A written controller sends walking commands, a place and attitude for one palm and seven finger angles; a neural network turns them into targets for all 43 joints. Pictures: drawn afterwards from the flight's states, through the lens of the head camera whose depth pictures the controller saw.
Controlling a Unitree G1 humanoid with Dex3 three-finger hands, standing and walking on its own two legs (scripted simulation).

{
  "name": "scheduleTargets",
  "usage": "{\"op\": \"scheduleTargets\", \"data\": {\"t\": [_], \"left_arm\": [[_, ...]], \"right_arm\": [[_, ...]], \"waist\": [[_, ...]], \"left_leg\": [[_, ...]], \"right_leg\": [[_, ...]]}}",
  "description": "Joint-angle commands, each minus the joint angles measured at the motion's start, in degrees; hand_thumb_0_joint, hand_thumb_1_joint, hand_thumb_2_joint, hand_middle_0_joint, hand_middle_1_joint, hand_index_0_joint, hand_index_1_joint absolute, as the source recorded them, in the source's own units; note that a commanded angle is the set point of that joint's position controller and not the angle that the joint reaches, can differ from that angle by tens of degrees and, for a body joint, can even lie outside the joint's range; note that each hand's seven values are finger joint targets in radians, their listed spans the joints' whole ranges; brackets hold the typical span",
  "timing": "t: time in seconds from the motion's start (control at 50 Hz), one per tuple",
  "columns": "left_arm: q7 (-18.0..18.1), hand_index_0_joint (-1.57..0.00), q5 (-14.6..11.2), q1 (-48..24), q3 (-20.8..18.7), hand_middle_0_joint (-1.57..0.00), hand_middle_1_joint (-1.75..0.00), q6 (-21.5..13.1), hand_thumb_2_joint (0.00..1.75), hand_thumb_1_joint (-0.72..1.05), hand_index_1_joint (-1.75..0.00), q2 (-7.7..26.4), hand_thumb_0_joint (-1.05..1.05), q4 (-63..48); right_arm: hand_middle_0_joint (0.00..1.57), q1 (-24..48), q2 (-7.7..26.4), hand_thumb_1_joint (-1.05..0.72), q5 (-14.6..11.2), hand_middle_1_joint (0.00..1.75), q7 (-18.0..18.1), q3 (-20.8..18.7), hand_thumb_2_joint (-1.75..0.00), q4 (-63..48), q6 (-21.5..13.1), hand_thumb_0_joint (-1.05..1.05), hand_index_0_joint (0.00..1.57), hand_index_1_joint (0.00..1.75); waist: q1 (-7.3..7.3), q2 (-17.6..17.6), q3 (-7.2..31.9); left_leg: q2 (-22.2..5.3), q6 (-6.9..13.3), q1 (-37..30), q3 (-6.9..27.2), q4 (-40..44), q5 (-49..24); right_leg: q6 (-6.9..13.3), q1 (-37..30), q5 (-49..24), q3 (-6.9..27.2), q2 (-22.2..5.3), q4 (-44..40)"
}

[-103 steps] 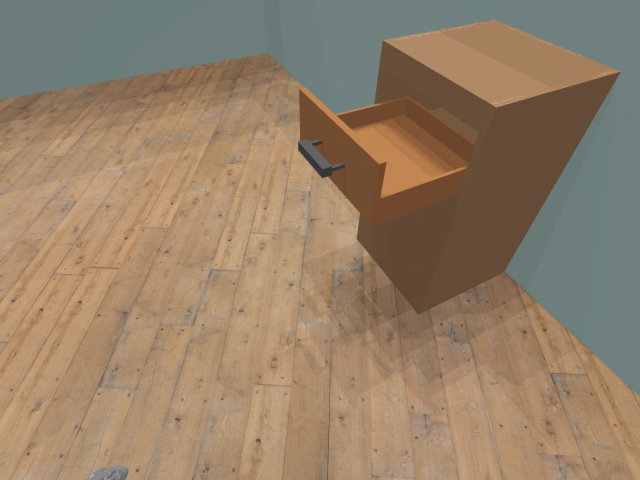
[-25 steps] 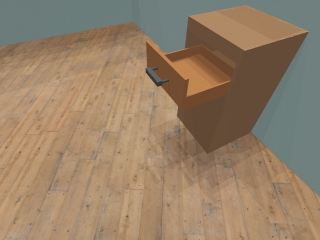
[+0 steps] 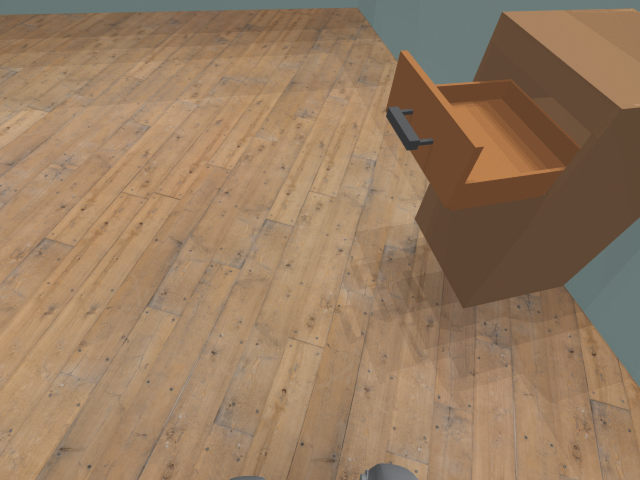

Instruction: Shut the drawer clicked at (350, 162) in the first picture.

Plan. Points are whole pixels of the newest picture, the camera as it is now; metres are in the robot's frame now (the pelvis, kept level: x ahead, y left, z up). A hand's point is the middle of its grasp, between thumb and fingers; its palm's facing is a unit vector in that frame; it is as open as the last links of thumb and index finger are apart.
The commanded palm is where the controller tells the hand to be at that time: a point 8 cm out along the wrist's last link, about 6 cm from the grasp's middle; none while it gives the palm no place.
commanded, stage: walk around to get in front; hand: left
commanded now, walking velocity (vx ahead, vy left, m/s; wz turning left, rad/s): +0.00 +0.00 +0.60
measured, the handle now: (410, 126) +0.90 -0.19 -0.09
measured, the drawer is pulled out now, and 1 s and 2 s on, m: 0.28 0.28 0.28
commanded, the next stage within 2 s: none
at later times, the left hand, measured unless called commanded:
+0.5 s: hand out of the picture +0.03 +0.18 -0.13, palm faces +0.30 -0.90 -0.31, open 7.3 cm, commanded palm none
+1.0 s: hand out of the picture -0.14 +0.17 -0.18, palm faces +0.61 -0.75 -0.24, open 7.4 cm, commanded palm none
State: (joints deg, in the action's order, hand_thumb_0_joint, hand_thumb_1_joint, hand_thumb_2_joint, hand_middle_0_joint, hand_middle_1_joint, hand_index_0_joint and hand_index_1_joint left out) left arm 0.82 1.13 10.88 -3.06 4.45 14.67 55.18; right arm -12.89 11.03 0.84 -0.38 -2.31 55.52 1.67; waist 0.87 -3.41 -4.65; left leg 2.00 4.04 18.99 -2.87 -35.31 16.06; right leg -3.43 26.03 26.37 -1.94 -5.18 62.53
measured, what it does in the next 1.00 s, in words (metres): steps on the spot, turning left: right foot, then left foot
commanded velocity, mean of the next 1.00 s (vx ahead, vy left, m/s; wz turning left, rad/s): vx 0.04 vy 0.00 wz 0.60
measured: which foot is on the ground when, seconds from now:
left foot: down 0.00-0.42, up 0.44-0.88, down 0.90-1.00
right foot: up 0.00-0.40, down 0.42-0.90, up 0.92-1.00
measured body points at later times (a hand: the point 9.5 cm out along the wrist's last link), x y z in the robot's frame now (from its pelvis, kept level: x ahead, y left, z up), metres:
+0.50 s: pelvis -0.01 -0.05 +0.01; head +0.02 -0.07 +0.46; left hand +0.01 +0.23 -0.11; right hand +0.11 -0.30 -0.14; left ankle +0.00 +0.07 -0.68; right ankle -0.01 -0.15 -0.73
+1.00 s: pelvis -0.02 -0.01 +0.00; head +0.00 +0.05 +0.45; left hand -0.17 +0.21 -0.16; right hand +0.24 -0.14 -0.12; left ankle -0.07 +0.06 -0.73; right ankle +0.01 -0.15 -0.66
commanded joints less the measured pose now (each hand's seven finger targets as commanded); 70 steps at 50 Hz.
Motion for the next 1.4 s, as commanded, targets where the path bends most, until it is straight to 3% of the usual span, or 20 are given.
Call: {"op": "scheduleTargets", "data": {"t": [0.0,0.28,0.36,0.38,0.4,0.42,0.48,0.52,0.76,0.8,0.84,0.86,0.88,0.9,0.92,0.96,1.04,1.28,1.34,1.38], "left_arm": [[0.2,-0.2,0.0,0.2,-2.0,-0.2,-0.3,-2.3,0.9,0.9,-0.3,4.8,0.0,-4.8],[1.0,-0.2,-0.8,-0.2,-2.1,-0.2,-0.3,-2.8,0.9,0.9,-0.3,3.3,0.0,-7.3],[1.4,-0.2,-1.0,5.6,-2.6,-0.2,-0.3,-3.3,0.9,0.9,-0.3,4.7,0.0,-6.5],[1.6,-0.2,-0.6,7.3,-3.2,-0.2,-0.3,-3.6,0.9,0.9,-0.3,7.6,0.0,-6.5],[2.0,-0.2,0.5,6.3,-4.2,-0.2,-0.3,-3.9,0.9,0.9,-0.3,12.9,0.0,-7.7],[2.1,-0.2,0.0,2.2,-3.4,-0.2,-0.3,-3.6,0.9,0.9,-0.3,12.9,0.0,-9.1],[1.6,-0.2,-0.3,-3.7,-2.0,-0.2,-0.3,-4.7,0.9,0.9,-0.3,6.8,0.0,-10.3],[1.3,-0.2,-0.4,-1.1,-1.4,-0.2,-0.3,-5.4,0.9,0.9,-0.3,5.4,0.0,-9.5],[1.4,-0.2,0.6,9.4,-2.7,-0.2,-0.3,-4.5,0.9,0.9,-0.3,9.3,0.0,-6.6],[1.3,-0.2,0.6,9.1,-3.2,-0.2,-0.3,-4.3,0.9,0.9,-0.3,10.1,0.0,-6.2],[1.0,-0.2,0.2,7.5,-3.5,-0.2,-0.3,-4.2,0.9,0.9,-0.3,10.5,0.0,-5.9],[0.7,-0.2,-0.4,7.1,-3.4,-0.2,-0.3,-4.2,0.9,0.9,-0.3,9.7,0.0,-6.4],[-0.1,-0.2,-0.9,5.8,-2.6,-0.2,-0.3,-4.2,0.9,0.9,-0.3,5.4,0.0,-9.0],[0.2,-0.2,-0.3,2.7,-2.0,-0.2,-0.3,-3.6,0.9,0.9,-0.3,5.2,0.0,-10.5],[0.1,-0.2,0.1,0.9,-2.1,-0.2,-0.3,-3.3,0.9,0.9,-0.3,5.6,0.0,-10.9],[-0.5,-0.2,0.2,-1.6,-2.8,-0.2,-0.3,-3.4,0.9,0.9,-0.3,5.6,0.0,-8.5],[-2.0,-0.2,0.6,1.7,-2.8,-0.2,-0.3,-3.8,0.9,0.9,-0.3,5.3,0.0,-6.1],[-2.4,-0.2,-0.1,-11.6,-1.7,-0.2,-0.3,-5.8,0.9,0.9,-0.3,3.8,0.0,-11.2],[-2.4,-0.2,-0.3,-9.8,-1.6,-0.2,-0.3,-6.3,0.9,0.9,-0.3,3.3,0.0,-11.1],[-2.2,-0.2,-0.3,-0.9,-2.2,-0.2,-0.3,-7.0,0.9,0.9,-0.3,4.4,0.0,-8.1]], "right_arm": [[0.2,0.2,12.4,-0.9,0.1,0.3,1.4,-3.0,-0.9,-4.4,-1.7,0.0,0.2,0.3],[0.2,-2.8,13.3,-0.9,0.6,0.3,1.3,-4.8,-0.9,-4.8,-0.2,0.0,0.2,0.3],[0.2,0.6,12.9,-0.9,0.2,0.3,0.6,-5.2,-0.9,-6.3,0.4,0.0,0.2,0.3],[0.2,0.7,10.7,-0.9,-0.3,0.3,0.3,-5.0,-0.9,-6.7,0.6,0.0,0.2,0.3],[0.2,0.0,7.0,-0.9,-0.5,0.3,0.3,-4.6,-0.9,-8.0,0.6,0.0,0.2,0.3],[0.2,1.0,10.1,-0.9,0.7,0.3,0.4,-5.2,-0.9,-8.1,0.5,0.0,0.2,0.3],[0.2,-0.6,9.0,-0.9,0.8,0.3,-0.9,-5.0,-0.9,-5.4,1.4,0.0,0.2,0.3],[0.2,-1.3,8.1,-0.9,0.4,0.3,-1.3,-4.6,-0.9,-4.9,1.4,0.0,0.2,0.3],[0.2,10.7,6.5,-0.9,-0.1,0.3,-1.3,-2.2,-0.9,-7.9,1.1,0.0,0.2,0.3],[0.2,9.9,6.5,-0.9,-0.2,0.3,-1.1,-2.0,-0.9,-8.0,0.5,0.0,0.2,0.3],[0.2,4.3,8.3,-0.9,0.0,0.3,-0.8,-2.6,-0.9,-7.1,-0.2,0.0,0.2,0.3],[0.2,-0.8,11.6,-0.9,0.3,0.3,-0.7,-3.5,-0.9,-5.9,-0.7,0.0,0.2,0.3],[0.2,-4.5,18.8,-0.9,0.3,0.3,-0.2,-5.3,-0.9,-5.5,-1.2,0.0,0.2,0.3],[0.2,-8.4,20.5,-0.9,-0.4,0.3,0.1,-5.4,-0.9,-4.1,-0.9,0.0,0.2,0.3],[0.2,-7.3,18.7,-0.9,-0.3,0.3,0.3,-4.9,-0.9,-4.3,-0.7,0.0,0.2,0.3],[0.2,-1.9,14.4,-0.9,0.3,0.3,1.3,-3.7,-0.9,-5.5,-1.5,0.0,0.2,0.3],[0.2,0.2,12.6,-0.9,0.1,0.3,1.0,-2.9,-0.9,-6.1,-3.3,0.0,0.2,0.3],[0.2,-9.5,12.3,-0.9,0.4,0.3,1.1,-3.3,-0.9,-2.0,-4.4,0.0,0.2,0.3],[0.2,-8.1,12.4,-0.9,0.6,0.3,1.2,-3.3,-0.9,-1.7,-4.3,0.0,0.2,0.3],[0.2,-5.9,12.1,-0.9,0.3,0.3,1.3,-3.2,-0.9,-1.8,-4.2,0.0,0.2,0.3]], "waist": [[-0.58,8.9,5.2],[1.06,12.3,9.3],[-1.89,11.0,9.1],[-2.68,4.0,9.4],[-2.98,-12.7,6.8],[-2.28,-10.2,4.0],[1.65,-4.6,-0.1],[1.4,-4.1,0.4],[-4.22,-8.7,4.1],[-4.13,-9.6,5.7],[-0.79,-7.1,8.8],[2.1,-0.3,12.3],[4.33,19.4,14.8],[5.09,18.1,16.7],[4.31,11.6,13.7],[2.94,14.4,7.1],[-0.07,10.3,3.2],[2.77,11.3,0.8],[1.19,11.9,1.4],[-3.17,8.4,4.5]], "left_leg": [[-14.3,4.3,-5.3,20.7,20.4,-5.0],[-12.0,6.2,-10.2,31.4,17.5,-12.5],[-6.7,1.1,0.3,28.6,14.6,-7.1],[-3.0,-2.0,8.3,23.9,8.7,1.6],[4.4,-6.3,20.2,11.6,-7.8,12.8],[3.4,-6.5,18.4,9.3,-19.8,15.3],[-0.5,-6.9,15.6,7.7,-33.0,4.9],[-0.8,-7.7,16.7,5.8,-34.9,2.0],[-3.3,-7.5,9.3,-1.7,-13.2,8.7],[-2.5,-6.5,4.7,-3.3,-6.6,8.4],[-1.4,-5.3,-4.8,-4.0,6.3,-0.6],[-5.0,-3.4,-17.1,0.9,12.2,-12.4],[-22.1,4.3,-28.2,23.6,13.1,-34.6],[-26.5,9.7,-29.0,27.4,12.3,-42.8],[-25.8,9.6,-26.7,23.4,13.2,-31.8],[-18.5,6.1,-17.4,21.6,16.7,-15.3],[-13.0,4.3,-11.2,18.1,21.4,-4.8],[-13.0,7.7,-17.2,25.1,20.8,-10.5],[-12.2,6.6,-12.3,24.6,17.1,-15.8],[-9.0,3.9,-3.3,21.8,9.0,-15.4]], "right_leg": [[-0.6,5.6,-6.3,3.1,-0.9,3.2],[-0.1,-2.8,-0.4,3.5,4.4,-19.1],[1.1,-19.2,-10.3,1.8,5.3,-38.8],[3.2,-26.6,-9.0,7.0,-0.9,-45.4],[9.2,-28.8,0.9,25.6,-17.6,-52.3],[12.3,-17.9,-4.8,25.9,-23.2,-52.1],[10.0,-12.1,-17.3,10.7,-12.5,-48.2],[9.0,-15.7,-28.9,4.6,-10.2,-45.1],[10.6,-25.3,-48.6,-2.0,-14.7,-37.4],[9.9,-25.3,-50.5,-3.5,-15.3,-34.8],[6.7,-23.1,-49.0,-7.6,-14.3,-26.0],[3.8,-14.6,-39.8,-8.9,-12.7,-14.6],[-1.1,5.1,3.9,-9.0,-3.2,-1.1],[-1.1,9.9,12.9,-2.5,-1.8,5.0],[-0.8,11.5,9.9,-0.8,-3.7,6.3],[-1.1,11.1,1.6,1.2,-3.7,6.5],[-1.7,8.6,-8.3,0.7,-2.5,4.0],[-2.9,10.9,-8.3,0.3,-0.3,-17.6],[-2.0,1.0,-8.7,-1.1,2.0,-25.4],[-1.0,-17.8,-14.2,-2.1,3.8,-34.4]]}}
